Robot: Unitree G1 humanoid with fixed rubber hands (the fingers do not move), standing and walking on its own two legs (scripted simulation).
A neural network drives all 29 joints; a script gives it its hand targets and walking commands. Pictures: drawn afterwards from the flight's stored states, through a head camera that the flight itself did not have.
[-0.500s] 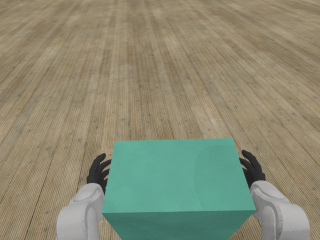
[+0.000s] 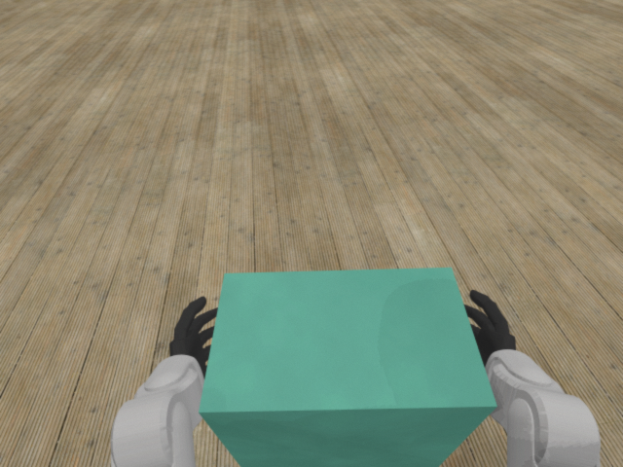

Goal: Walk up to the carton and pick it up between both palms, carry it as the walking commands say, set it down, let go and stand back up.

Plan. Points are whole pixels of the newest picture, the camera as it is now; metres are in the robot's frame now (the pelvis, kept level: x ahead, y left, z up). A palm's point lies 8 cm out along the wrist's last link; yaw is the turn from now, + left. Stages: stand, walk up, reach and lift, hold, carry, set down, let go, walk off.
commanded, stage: carry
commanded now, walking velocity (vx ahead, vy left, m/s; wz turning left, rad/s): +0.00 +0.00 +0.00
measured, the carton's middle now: (338, 386) +0.24 +0.00 +0.01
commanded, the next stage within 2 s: hold in 0.78 s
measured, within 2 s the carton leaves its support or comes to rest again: neither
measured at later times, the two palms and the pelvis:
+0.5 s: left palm (191, 365) +0.23 +0.17 +0.08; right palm (496, 359) +0.23 -0.18 +0.08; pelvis +0.00 +0.00 +0.00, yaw +0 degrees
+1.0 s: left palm (200, 363) +0.26 +0.17 +0.03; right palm (475, 368) +0.25 -0.17 +0.03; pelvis -0.01 +0.01 +0.01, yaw -4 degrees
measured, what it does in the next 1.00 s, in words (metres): stands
